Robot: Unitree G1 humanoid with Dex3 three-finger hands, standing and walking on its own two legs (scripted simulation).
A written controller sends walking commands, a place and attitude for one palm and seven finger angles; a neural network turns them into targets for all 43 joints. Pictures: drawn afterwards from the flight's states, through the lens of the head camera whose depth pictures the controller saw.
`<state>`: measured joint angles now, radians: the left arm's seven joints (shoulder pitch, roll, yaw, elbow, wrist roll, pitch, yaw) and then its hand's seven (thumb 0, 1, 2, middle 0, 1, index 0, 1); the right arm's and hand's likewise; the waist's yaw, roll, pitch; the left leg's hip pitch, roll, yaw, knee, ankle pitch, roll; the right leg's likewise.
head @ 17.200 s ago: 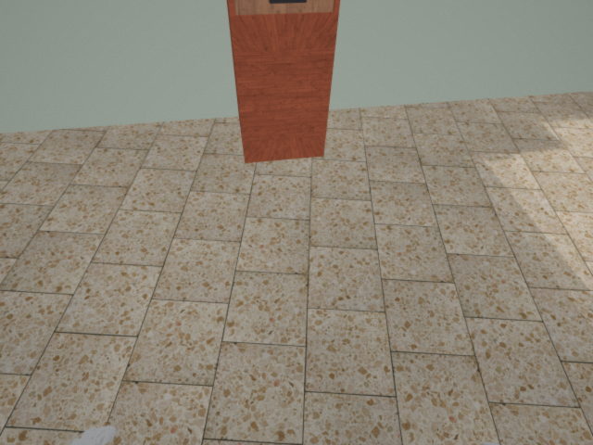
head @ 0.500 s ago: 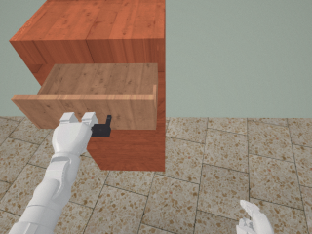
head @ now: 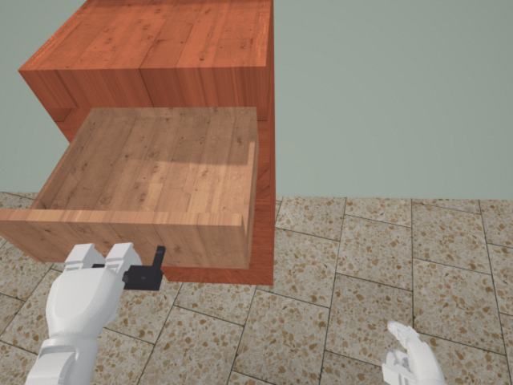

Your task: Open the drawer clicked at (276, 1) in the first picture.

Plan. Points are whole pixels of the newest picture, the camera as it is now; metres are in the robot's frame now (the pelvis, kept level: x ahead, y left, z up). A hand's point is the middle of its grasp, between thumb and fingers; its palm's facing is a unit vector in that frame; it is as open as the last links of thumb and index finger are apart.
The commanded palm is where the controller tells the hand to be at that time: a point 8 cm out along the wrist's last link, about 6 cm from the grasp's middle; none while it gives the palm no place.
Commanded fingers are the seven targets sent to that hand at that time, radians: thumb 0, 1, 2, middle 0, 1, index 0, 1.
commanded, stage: pull the drawer open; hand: left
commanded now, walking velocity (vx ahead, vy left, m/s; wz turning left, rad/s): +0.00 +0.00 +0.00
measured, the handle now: (118, 263) +0.27 +0.25 +0.04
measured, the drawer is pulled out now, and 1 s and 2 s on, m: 0.25 0.30 0.30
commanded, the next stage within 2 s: open the thumb to release the handle in 0.44 s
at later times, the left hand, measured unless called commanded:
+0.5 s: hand (95, 339) +0.17 +0.25 +0.02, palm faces +0.01 -0.07 -1.00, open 6.2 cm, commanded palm +0.12 +0.26 +0.08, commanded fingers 0.00 0.90 0.90 -0.40 -1.35 -0.40 -1.35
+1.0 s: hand (93, 336) +0.17 +0.25 +0.03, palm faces +0.02 -0.07 -1.00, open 11.5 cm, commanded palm +0.15 +0.25 +0.08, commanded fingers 0.00 -0.50 0.30 -0.30 -1.20 -0.30 -1.20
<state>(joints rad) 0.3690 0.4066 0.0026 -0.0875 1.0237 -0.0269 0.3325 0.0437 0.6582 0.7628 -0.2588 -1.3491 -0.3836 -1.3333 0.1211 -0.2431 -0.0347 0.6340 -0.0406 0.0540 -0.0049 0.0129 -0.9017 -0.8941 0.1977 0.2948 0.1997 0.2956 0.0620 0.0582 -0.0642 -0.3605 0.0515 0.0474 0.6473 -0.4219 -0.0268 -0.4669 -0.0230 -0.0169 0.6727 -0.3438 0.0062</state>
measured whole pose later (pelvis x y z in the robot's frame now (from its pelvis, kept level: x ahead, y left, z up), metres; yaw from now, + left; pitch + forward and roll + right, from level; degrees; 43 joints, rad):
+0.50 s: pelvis -0.01 +0.00 -0.01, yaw -1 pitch +7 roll +0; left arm 0.58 0.42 0.02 -0.22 1.01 -0.03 0.39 0.04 0.66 0.75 -0.26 -1.31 -0.38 -1.29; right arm 0.10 -0.23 -0.01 0.59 -0.05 0.06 0.01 0.01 -0.90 -0.89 0.20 0.29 0.20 0.30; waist 0.05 0.05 -0.07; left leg -0.39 0.06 0.07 0.72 -0.45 -0.02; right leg -0.50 -0.01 0.01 0.73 -0.35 0.01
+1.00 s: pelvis -0.03 +0.00 +0.00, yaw +1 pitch +4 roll +0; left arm 0.35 0.41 -0.02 -0.07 1.03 -0.02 0.31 0.00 -0.13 0.46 -0.33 -1.24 -0.35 -1.24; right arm 0.09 -0.22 0.00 0.64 -0.04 0.04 -0.04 0.01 -0.90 -0.89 0.20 0.30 0.20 0.30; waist 0.09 0.06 -0.04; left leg -0.34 0.04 0.03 0.67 -0.40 -0.03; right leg -0.44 -0.03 -0.03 0.69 -0.32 0.00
